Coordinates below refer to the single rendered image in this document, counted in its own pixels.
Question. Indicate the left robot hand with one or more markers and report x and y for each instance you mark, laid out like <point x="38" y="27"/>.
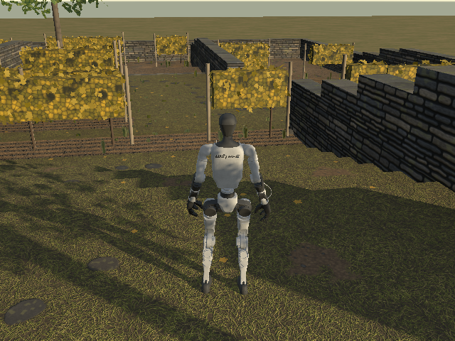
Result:
<point x="191" y="205"/>

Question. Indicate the left robot foot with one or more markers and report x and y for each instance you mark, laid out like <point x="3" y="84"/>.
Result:
<point x="206" y="286"/>

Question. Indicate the robot left upper arm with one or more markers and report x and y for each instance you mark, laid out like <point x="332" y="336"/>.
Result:
<point x="204" y="151"/>

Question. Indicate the right robot shin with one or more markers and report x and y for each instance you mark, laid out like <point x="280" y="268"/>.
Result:
<point x="243" y="262"/>

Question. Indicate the left robot forearm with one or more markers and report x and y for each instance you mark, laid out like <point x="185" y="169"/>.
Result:
<point x="195" y="188"/>

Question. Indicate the robot right upper arm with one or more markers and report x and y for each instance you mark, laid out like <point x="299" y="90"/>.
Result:
<point x="249" y="150"/>

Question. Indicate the right robot hand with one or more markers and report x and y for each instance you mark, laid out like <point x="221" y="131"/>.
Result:
<point x="266" y="211"/>

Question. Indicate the right robot forearm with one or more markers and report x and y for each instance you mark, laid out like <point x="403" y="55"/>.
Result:
<point x="261" y="192"/>

